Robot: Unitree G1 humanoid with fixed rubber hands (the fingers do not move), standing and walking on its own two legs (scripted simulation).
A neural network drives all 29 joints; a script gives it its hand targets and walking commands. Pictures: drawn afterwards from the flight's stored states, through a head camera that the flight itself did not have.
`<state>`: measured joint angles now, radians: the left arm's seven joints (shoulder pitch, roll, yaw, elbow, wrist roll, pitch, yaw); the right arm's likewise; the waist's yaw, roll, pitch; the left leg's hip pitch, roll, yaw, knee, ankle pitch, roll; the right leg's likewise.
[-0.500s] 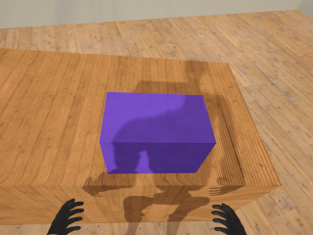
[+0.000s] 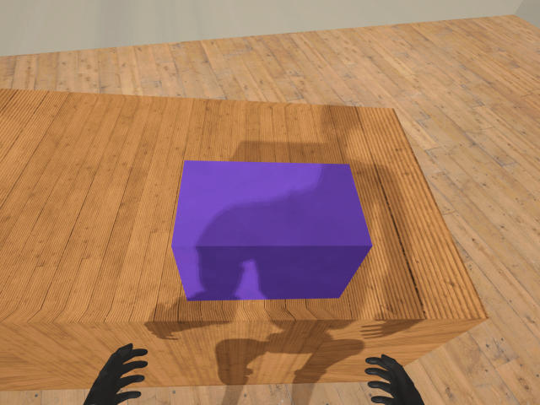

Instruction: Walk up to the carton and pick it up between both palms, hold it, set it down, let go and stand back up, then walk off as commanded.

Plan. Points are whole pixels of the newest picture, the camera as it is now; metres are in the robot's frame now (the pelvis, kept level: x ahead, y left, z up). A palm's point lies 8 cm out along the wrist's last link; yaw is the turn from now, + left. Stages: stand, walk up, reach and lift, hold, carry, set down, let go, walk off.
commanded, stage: stand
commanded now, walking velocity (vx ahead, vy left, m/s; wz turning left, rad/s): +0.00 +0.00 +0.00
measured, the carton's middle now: (266, 233) +0.43 +0.02 -0.03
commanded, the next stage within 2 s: none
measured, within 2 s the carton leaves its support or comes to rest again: neither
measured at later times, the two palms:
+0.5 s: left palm out of the picture +0.11 +0.32 -0.09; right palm out of the picture +0.17 -0.23 -0.05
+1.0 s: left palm out of the picture +0.07 +0.33 -0.10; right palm out of the picture +0.15 -0.22 -0.06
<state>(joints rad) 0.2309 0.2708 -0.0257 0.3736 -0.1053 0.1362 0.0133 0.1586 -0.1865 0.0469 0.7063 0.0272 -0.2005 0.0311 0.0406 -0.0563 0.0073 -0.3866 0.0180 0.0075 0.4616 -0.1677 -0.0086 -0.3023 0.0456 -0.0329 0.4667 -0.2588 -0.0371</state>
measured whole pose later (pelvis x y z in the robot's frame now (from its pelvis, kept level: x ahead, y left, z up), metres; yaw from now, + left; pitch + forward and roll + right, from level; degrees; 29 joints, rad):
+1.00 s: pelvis -0.02 +0.03 +0.00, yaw +0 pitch +2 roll -2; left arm 0.23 0.39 0.00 0.87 -0.06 -0.05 -0.01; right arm 0.16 -0.30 0.05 0.73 -0.03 -0.05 0.03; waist 0.04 -0.01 -0.15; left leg -0.39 0.02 0.01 0.53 -0.18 0.02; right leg -0.27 0.05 -0.03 0.47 -0.23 -0.03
